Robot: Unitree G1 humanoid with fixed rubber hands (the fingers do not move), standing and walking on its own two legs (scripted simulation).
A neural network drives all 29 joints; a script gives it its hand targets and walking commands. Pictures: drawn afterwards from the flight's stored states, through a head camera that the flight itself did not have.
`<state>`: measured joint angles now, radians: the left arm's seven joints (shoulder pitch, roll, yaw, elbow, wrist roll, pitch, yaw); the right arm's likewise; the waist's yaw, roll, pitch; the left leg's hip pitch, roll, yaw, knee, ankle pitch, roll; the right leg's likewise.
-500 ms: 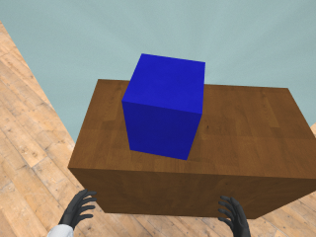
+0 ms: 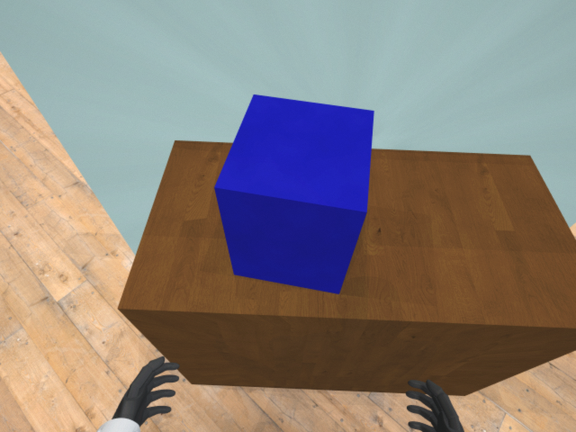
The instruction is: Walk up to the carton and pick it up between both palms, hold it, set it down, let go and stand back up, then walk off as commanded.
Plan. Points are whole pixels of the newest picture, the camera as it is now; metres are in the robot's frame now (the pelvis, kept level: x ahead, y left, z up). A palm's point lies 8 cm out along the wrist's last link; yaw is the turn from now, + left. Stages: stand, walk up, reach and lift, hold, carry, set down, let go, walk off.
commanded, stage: let go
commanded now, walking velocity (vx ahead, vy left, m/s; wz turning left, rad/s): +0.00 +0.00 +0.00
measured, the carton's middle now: (298, 199) +0.48 +0.00 +0.00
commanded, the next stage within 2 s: stand in 0.34 s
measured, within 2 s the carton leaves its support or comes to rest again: neither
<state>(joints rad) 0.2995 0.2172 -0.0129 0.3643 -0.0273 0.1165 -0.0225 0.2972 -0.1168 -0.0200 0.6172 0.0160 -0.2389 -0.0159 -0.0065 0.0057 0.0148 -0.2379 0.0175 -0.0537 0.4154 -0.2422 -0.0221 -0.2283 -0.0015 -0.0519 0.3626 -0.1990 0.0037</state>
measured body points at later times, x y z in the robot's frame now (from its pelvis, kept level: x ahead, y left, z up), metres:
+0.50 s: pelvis +0.00 +0.00 -0.01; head +0.01 +0.01 +0.44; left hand +0.15 +0.25 -0.09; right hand +0.13 -0.24 -0.11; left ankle -0.02 +0.13 -0.74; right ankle -0.01 -0.12 -0.74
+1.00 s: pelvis -0.01 +0.00 -0.01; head -0.01 +0.01 +0.44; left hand +0.12 +0.27 -0.10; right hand +0.11 -0.27 -0.11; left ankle -0.02 +0.13 -0.74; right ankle -0.01 -0.12 -0.74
